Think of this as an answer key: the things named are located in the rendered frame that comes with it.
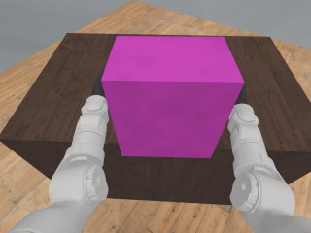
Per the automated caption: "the robot right forearm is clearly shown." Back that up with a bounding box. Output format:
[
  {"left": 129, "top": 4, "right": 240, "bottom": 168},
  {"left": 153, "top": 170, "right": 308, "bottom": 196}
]
[{"left": 227, "top": 103, "right": 295, "bottom": 209}]

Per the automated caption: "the robot right hand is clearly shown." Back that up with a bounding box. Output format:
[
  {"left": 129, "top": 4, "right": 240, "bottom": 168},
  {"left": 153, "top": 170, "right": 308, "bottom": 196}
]
[{"left": 234, "top": 84, "right": 248, "bottom": 105}]

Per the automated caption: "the carton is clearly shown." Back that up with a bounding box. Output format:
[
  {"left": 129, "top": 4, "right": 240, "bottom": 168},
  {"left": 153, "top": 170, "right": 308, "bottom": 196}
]
[{"left": 101, "top": 36, "right": 244, "bottom": 158}]

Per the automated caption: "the robot left upper arm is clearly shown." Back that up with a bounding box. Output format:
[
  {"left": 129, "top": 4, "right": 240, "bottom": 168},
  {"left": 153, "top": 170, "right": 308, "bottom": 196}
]
[{"left": 6, "top": 162, "right": 109, "bottom": 233}]

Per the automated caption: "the robot right upper arm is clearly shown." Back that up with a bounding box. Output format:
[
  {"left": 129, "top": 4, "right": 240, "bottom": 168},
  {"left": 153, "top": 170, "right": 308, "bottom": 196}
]
[{"left": 229, "top": 171, "right": 311, "bottom": 233}]

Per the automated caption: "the robot left hand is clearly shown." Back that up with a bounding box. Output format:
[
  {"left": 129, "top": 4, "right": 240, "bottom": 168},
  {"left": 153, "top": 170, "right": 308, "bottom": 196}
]
[{"left": 91, "top": 68, "right": 106, "bottom": 99}]

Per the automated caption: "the pedestal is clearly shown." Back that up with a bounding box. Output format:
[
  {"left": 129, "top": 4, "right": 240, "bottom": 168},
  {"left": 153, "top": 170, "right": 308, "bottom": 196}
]
[{"left": 0, "top": 33, "right": 311, "bottom": 206}]

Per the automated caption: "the robot left forearm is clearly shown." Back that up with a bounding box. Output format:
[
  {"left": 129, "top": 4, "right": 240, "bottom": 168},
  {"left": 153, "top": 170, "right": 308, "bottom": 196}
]
[{"left": 49, "top": 95, "right": 109, "bottom": 202}]

